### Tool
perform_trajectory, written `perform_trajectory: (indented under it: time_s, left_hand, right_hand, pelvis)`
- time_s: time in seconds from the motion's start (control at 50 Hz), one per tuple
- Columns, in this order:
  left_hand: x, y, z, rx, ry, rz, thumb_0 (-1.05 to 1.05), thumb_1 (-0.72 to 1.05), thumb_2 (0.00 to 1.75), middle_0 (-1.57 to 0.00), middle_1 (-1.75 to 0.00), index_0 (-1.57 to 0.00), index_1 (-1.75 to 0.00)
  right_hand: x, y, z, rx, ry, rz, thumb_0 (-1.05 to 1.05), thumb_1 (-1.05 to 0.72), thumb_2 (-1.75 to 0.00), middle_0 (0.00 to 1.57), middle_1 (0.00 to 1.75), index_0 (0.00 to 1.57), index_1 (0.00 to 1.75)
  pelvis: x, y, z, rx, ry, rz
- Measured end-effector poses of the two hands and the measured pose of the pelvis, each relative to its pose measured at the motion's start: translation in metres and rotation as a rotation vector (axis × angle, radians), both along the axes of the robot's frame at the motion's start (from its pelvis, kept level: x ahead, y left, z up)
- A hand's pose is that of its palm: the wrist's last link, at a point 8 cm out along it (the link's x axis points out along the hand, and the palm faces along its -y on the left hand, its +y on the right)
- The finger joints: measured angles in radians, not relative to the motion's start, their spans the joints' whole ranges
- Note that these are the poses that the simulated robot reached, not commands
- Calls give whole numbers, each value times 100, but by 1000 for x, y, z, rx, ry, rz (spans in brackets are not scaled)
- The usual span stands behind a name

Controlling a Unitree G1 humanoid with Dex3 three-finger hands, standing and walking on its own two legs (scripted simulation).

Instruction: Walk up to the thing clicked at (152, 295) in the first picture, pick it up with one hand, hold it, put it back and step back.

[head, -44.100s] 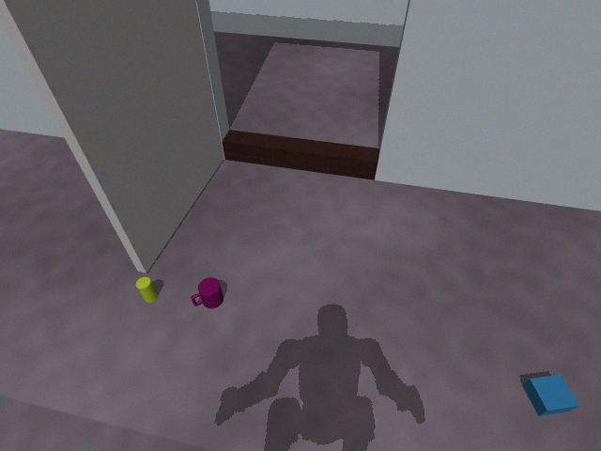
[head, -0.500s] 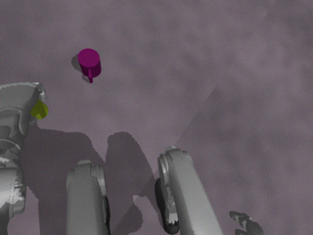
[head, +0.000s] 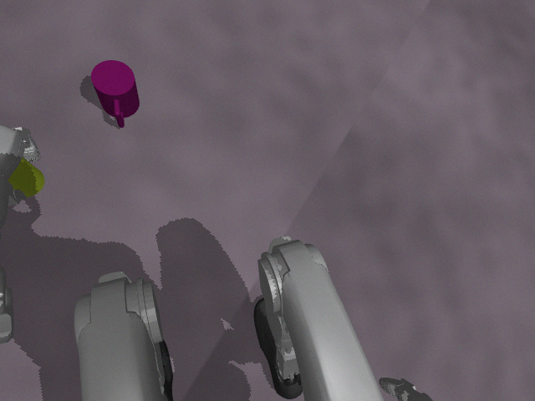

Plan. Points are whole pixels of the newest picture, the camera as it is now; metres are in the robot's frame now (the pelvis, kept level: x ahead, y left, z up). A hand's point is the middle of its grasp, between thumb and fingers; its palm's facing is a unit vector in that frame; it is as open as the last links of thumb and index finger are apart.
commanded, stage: crouch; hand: left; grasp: from above
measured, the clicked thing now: (11, 172) +0.50 +0.29 -0.18
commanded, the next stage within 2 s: lower in 0.04 s
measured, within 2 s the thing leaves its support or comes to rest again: neither
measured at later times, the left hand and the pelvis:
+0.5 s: hand (20, 190) +0.48 +0.29 -0.21, palm faces -0.47 -0.07 -0.88, open 7.9 cm; pelvis +0.00 +0.00 -0.03, yaw -1 degrees
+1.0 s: hand (34, 190) +0.49 +0.29 -0.25, palm faces -0.45 -0.09 -0.89, open 7.9 cm; pelvis +0.01 +0.00 -0.04, yaw -4 degrees
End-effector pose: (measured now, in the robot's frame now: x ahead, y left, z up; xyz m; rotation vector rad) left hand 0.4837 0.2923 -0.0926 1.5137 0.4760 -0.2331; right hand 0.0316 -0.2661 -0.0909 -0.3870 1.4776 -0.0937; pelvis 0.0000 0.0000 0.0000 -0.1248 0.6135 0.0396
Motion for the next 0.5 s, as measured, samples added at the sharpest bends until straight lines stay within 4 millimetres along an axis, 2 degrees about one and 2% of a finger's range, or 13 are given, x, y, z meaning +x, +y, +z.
perform_trajectory:
  time_s: [0.26,0.5]
  left_hand:
    - [5,5,-19,8,25,9,-1,23,50,-80,-74,-77,-67]
    - [3,2,-55,-20,34,-21,-1,23,50,-81,-73,-78,-66]
  right_hand:
    - [10,-2,-6,-3,10,31,0,-92,-90,20,30,20,30]
    - [10,-7,-12,-30,25,73,0,-92,-90,20,30,20,30]
  pelvis:
    - [4,-1,-9,-9,-1,-3]
    - [4,-1,-26,-24,-24,-10]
